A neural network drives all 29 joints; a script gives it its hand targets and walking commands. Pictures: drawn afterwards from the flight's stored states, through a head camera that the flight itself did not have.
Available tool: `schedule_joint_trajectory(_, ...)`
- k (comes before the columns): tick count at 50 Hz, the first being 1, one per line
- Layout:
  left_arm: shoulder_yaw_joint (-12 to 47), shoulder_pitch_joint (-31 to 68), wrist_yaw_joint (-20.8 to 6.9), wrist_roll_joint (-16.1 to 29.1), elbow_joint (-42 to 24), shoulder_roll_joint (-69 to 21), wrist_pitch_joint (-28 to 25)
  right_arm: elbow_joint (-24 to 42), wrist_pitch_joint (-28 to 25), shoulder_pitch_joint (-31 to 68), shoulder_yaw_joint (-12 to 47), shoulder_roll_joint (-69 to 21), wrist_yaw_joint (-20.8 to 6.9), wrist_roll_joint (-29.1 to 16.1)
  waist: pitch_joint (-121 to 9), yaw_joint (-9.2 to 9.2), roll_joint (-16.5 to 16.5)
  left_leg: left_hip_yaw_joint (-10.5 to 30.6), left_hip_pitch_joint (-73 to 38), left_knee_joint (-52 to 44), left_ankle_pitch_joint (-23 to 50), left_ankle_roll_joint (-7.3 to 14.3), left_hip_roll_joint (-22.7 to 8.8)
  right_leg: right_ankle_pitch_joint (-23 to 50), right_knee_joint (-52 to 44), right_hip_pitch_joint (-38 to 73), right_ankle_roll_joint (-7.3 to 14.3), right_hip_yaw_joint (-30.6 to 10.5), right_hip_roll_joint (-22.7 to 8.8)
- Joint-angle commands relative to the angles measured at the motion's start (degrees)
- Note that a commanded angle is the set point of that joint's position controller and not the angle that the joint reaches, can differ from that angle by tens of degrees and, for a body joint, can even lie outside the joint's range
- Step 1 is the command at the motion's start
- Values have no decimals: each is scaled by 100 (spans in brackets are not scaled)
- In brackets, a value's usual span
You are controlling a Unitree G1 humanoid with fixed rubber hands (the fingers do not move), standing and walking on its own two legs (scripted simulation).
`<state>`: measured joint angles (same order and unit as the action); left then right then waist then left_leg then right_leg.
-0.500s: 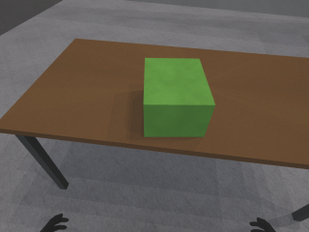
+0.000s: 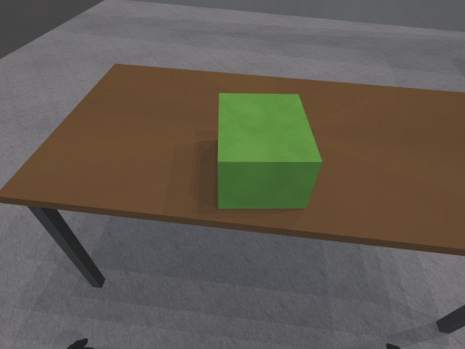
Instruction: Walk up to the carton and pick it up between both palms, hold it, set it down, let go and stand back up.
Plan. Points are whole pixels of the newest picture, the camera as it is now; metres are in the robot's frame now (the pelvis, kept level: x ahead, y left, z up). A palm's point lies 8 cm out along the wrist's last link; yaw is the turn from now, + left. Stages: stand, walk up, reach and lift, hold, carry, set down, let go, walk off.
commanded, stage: stand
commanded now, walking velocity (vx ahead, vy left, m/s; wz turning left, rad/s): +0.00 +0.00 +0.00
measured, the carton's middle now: (260, 148) +0.65 -0.06 -0.03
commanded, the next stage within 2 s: walk up in 1.84 s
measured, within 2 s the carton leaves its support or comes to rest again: neither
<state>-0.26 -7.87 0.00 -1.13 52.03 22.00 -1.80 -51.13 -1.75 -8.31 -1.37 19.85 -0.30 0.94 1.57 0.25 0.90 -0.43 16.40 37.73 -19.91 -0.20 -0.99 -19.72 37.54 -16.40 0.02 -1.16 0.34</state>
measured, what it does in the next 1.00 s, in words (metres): stands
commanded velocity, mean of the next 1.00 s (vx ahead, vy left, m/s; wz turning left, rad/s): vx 0.00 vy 0.00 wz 0.00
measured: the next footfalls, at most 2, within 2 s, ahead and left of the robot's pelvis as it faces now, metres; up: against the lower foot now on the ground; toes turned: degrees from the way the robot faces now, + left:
none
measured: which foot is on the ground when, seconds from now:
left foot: down 0.00-1.00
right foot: down 0.00-1.00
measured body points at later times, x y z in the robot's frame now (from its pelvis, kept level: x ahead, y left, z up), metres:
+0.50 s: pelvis -0.01 +0.01 +0.02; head -0.01 +0.02 +0.47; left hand +0.10 +0.31 -0.11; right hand +0.09 -0.29 -0.10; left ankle +0.00 +0.12 -0.72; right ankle +0.00 -0.12 -0.72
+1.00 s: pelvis +0.00 +0.01 +0.02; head +0.00 +0.02 +0.47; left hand +0.09 +0.32 -0.10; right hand +0.09 -0.30 -0.09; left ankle +0.00 +0.12 -0.72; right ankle +0.01 -0.12 -0.72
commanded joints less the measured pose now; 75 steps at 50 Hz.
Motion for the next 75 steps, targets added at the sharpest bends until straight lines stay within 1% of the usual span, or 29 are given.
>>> schedule_joint_trajectory(1, -217, 368, 68, 36, -324, 982, -102, 249, -84, 380, -222, 1216, 64, -42, -468, -63, -211, 520, -385, -916, 1390, 377, -493, 1288, -896, 175, 376, -667, -555)
schedule_joint_trajectory(5, -160, 512, 36, 26, -126, 998, -76, 46, -104, 354, -192, 1169, 61, -71, -345, -13, 17, 567, -507, -1218, 1254, 342, -527, 1247, -1059, 171, 353, -718, -604)
schedule_joint_trajectory(6, -239, 360, 30, 66, -51, 978, -79, 2, -117, 422, -180, 1198, 62, 0, -262, -114, -316, 525, -334, -1220, 1113, 345, -534, 1201, -1141, 297, 298, -584, -524)
schedule_joint_trajectory(7, -199, 438, 39, 30, 13, 1095, -61, 41, -97, 509, -200, 1121, 54, -48, -114, -2, 20, 617, -318, -1267, 817, 341, -526, 980, -1269, 216, 339, -662, -589)
schedule_joint_trajectory(9, -211, 574, 19, 9, 60, 1145, -58, -97, -63, 422, -132, 1021, 62, -28, -85, 41, 37, 618, -408, -1543, 663, 351, -531, 800, -1325, 193, 270, -739, -546)
schedule_joint_trajectory(14, -130, 469, -3, 56, 257, 948, -104, -356, -73, 418, -121, 1105, 17, 4, -75, -21, -236, 561, -649, -1621, 646, 262, -509, 819, -1688, 201, 263, -791, -602)
schedule_joint_trajectory(19, -165, 503, 22, 53, 487, 1012, -70, -529, -79, 461, -105, 1013, 74, -32, -206, 16, 95, 593, -788, -1847, 1147, 283, -588, 1262, -1701, 597, 184, -605, -617)
schedule_joint_trajectory(20, -131, 537, 29, 41, 487, 1055, -81, -528, -115, 529, -118, 1154, 34, -4, -209, 16, -229, 603, -828, -1845, 1194, 254, -565, 1288, -1826, 618, 199, -657, -649)
schedule_joint_trajectory(24, -155, 647, 34, 69, 497, 1076, -80, -606, -72, 608, -103, 1144, 39, -3, -385, -9, -59, 604, -953, -1908, 1333, 257, -626, 1359, -1773, 753, 148, -537, -619)
schedule_joint_trajectory(27, -90, 501, -3, 90, 548, 971, -71, -653, -44, 603, -104, 1280, 34, -21, -269, -68, -385, 532, -877, -1998, 1210, 224, -615, 1275, -1900, 832, 137, -627, -689)
schedule_joint_trajectory(29, -99, 648, 34, 101, 538, 1052, -90, -702, -69, 548, -83, 1146, 73, -66, -33, -23, 50, 672, -795, -2083, 1084, 238, -614, 1116, -2002, 737, 154, -581, -663)
schedule_joint_trajectory(31, -133, 616, 24, 30, 730, 1017, -66, -728, -53, 656, -146, 1233, 97, 18, -64, -17, -230, 579, -813, -2069, 1196, 220, -596, 1183, -2026, 739, 102, -532, -662)
schedule_joint_trajectory(34, -122, 524, 21, 86, 643, 999, -56, -770, -25, 635, -103, 1223, 45, -29, -186, -71, -46, 639, -907, -2113, 1038, 206, -589, 913, -1970, 730, 150, -580, -659)
schedule_joint_trajectory(35, -123, 454, 35, 38, 727, 1002, -41, -747, -32, 632, -175, 1355, 44, -37, -227, 6, -387, 598, -877, -2008, 1008, 214, -538, 1239, -2091, 829, 177, -599, -690)
schedule_joint_trajectory(42, -147, 792, 68, 18, 632, 1164, -62, -823, 14, 707, -129, 1132, 40, 2, -137, 2, 163, 637, -866, -2160, 961, 188, -597, 874, -2121, 758, 120, -533, -678)
schedule_joint_trajectory(44, -147, 593, 47, 97, 734, 1080, -71, -836, 4, 709, -123, 1275, 34, -31, -230, -14, -401, 556, -941, -2149, 1011, 233, -605, 1018, -2153, 811, 112, -673, -765)
schedule_joint_trajectory(46, -181, 588, 34, 31, 650, 1095, -63, -841, -12, 681, -129, 1225, 26, -37, -196, -27, -100, 592, -898, -2082, 1056, 198, -584, 1110, -2176, 802, 136, -586, -703)
schedule_joint_trajectory(48, -114, 509, 32, 80, 721, 1073, -42, -863, -42, 574, -20, 1119, 35, -21, -308, -18, -341, 559, -939, -2164, 1167, 214, -611, 1217, -2076, 969, 158, -691, -726)
schedule_joint_trajectory(52, -158, 446, 40, 73, 727, 1161, -43, -834, 1, 593, -84, 1178, 50, -31, -345, 35, -310, 610, -1065, -2091, 1476, 221, -641, 1430, -2015, 936, 114, -544, -706)
schedule_joint_trajectory(53, -176, 554, 29, 26, 704, 1129, -80, -825, -15, 724, -107, 1141, 38, -41, -450, -13, -30, 596, -1194, -2058, 1781, 220, -700, 1503, -1996, 948, 129, -470, -696)
schedule_joint_trajectory(58, -212, 701, 53, 68, 725, 1209, -22, -867, -3, 654, -113, 1235, 49, -44, -344, 54, -143, 488, -1158, -2031, 1985, 184, -653, 1932, -1974, 993, 134, -569, -740)
schedule_joint_trajectory(60, -185, 662, 53, 41, 674, 1129, -21, -826, 3, 743, -169, 1216, 78, -49, -181, -13, 30, 572, -1069, -2139, 1717, 219, -681, 1622, -2034, 993, 115, -474, -751)
schedule_joint_trajectory(61, -193, 410, 75, 88, 686, 1028, -12, -820, 11, 733, -127, 1220, 51, -8, -384, -90, -254, 550, -1093, -2103, 1808, 232, -665, 1667, -2038, 1100, 113, -517, -771)
schedule_joint_trajectory(62, -178, 556, 73, 52, 714, 1162, -11, -807, 6, 569, -130, 1118, 62, -29, -181, 85, -188, 526, -1056, -2139, 1838, 157, -602, 1743, -2034, 1002, 90, -529, -741)
schedule_joint_trajectory(63, -153, 633, 68, 58, 640, 1039, 27, -885, -27, 709, -136, 1306, 67, -60, -502, -29, 64, 575, -1179, -1984, 1943, 209, -640, 1898, -2113, 1064, 110, -425, -743)
schedule_joint_trajectory(70, -218, 552, 74, 45, 679, 1257, -48, -853, 19, 709, -129, 1158, 25, -34, -426, -28, 9, 585, -1085, -2127, 1817, 245, -672, 1664, -1944, 1164, 69, -463, -746)
schedule_joint_trajectory(71, -200, 405, 83, 53, 736, 1085, -31, -879, 19, 704, -181, 1255, 36, -35, -116, -82, -235, 551, -913, -2122, 1739, 207, -587, 1774, -2157, 1089, 78, -500, -792)
schedule_joint_trajectory(74, -187, 582, 91, 24, 711, 1180, 0, -855, 25, 653, -110, 1152, 76, -59, -221, 21, 118, 571, -1059, -2114, 1651, 215, -660, 1673, -2105, 1003, 164, -488, -810)
schedule_joint_trajectory(75, -186, 501, 94, 40, 739, 1071, 14, -920, -7, 511, -174, 1276, 75, -29, -247, -33, -52, 544, -1101, -2139, 1749, 257, -631, 1739, -2182, 1077, 168, -533, -838)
